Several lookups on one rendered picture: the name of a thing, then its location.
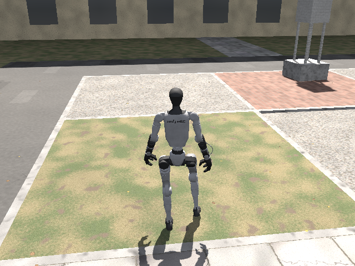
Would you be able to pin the right robot upper arm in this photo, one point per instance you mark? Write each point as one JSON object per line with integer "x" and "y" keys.
{"x": 196, "y": 125}

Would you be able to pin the robot left shin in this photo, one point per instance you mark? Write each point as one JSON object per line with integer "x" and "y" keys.
{"x": 167, "y": 205}

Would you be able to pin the right robot thigh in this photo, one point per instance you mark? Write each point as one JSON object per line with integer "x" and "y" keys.
{"x": 191, "y": 162}

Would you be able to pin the robot right hand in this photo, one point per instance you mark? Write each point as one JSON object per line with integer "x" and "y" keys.
{"x": 208, "y": 164}

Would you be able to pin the right robot forearm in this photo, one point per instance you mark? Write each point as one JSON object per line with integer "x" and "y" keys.
{"x": 203, "y": 148}

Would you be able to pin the left robot forearm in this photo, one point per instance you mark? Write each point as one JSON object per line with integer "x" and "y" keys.
{"x": 149, "y": 147}

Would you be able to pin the robot left hand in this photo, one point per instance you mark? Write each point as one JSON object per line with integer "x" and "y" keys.
{"x": 151, "y": 157}

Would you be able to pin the left robot upper arm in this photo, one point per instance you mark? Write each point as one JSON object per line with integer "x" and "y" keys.
{"x": 159, "y": 117}

